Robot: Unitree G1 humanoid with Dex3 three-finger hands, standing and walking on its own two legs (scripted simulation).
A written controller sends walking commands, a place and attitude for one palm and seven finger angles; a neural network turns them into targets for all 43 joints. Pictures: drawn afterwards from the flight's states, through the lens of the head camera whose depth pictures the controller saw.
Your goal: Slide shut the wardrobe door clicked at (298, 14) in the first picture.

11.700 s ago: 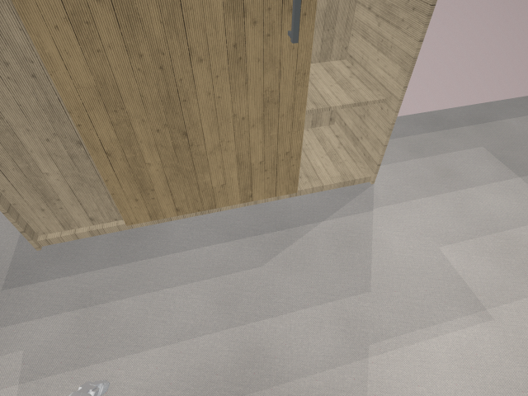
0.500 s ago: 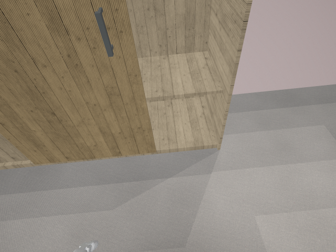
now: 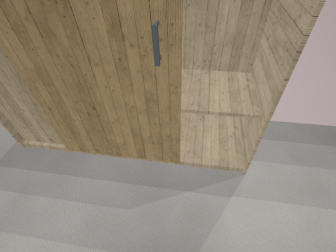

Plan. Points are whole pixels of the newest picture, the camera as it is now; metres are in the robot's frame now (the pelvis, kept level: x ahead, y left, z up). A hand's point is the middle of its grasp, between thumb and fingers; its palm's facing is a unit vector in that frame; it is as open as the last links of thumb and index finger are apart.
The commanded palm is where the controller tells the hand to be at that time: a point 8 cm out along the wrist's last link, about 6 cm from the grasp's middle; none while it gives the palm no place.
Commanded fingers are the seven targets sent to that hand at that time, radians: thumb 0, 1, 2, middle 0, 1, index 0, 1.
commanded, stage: take the last steps up to it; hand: left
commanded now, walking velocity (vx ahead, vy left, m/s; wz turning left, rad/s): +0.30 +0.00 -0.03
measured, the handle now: (157, 43) +0.81 +0.16 +0.13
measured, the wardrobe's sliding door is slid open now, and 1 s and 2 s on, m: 0.44 0.44 0.44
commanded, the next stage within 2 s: come to a stop and stand still in 0.80 s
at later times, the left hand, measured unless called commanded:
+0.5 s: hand (109, 215) +0.25 +0.23 -0.17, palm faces +0.00 -0.98 -0.20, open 7.4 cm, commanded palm none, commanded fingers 0.00 0.90 0.90 -0.20 -0.30 -0.20 -0.30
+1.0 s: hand (140, 194) +0.33 +0.15 -0.18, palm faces +0.04 -0.98 -0.22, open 7.2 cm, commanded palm none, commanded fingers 0.00 0.90 0.90 -0.20 -0.30 -0.20 -0.30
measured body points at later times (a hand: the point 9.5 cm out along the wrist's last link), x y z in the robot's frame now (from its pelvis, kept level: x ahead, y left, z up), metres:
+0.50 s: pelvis +0.14 +0.04 -0.01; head +0.15 +0.05 +0.44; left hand +0.25 +0.28 -0.15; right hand +0.08 -0.18 -0.16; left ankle +0.07 +0.14 -0.75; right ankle +0.23 -0.10 -0.69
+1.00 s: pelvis +0.31 -0.03 -0.01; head +0.32 -0.04 +0.44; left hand +0.33 +0.21 -0.16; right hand +0.35 -0.26 -0.17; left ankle +0.35 +0.10 -0.72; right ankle +0.32 -0.11 -0.75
